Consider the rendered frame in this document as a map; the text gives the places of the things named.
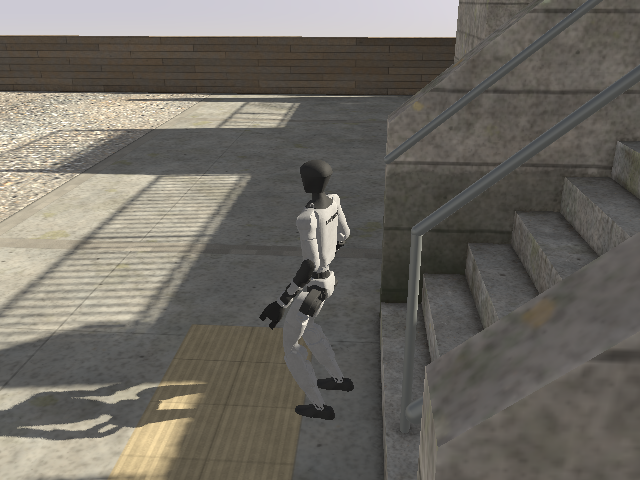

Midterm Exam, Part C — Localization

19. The humanoid robot head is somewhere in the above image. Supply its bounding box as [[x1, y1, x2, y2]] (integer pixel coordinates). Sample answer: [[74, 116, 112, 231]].
[[300, 160, 333, 209]]

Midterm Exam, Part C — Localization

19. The robot left upper arm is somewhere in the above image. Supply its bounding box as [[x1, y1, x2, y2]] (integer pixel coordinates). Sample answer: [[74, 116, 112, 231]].
[[296, 210, 320, 272]]

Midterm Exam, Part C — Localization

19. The robot right forearm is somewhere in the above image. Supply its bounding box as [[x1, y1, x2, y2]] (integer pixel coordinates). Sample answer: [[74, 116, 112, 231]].
[[335, 239, 347, 254]]

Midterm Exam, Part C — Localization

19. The left robot thigh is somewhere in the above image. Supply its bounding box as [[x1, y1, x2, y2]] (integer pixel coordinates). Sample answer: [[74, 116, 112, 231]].
[[283, 287, 322, 362]]

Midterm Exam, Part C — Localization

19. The robot right upper arm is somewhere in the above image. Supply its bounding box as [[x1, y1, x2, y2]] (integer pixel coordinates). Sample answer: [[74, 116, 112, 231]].
[[326, 194, 350, 242]]

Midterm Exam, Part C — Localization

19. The robot left forearm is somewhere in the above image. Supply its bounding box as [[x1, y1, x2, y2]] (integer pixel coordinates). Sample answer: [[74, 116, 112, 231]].
[[277, 259, 315, 308]]

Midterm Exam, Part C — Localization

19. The robot left hand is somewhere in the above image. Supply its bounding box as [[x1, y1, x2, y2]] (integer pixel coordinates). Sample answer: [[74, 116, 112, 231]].
[[259, 301, 285, 330]]

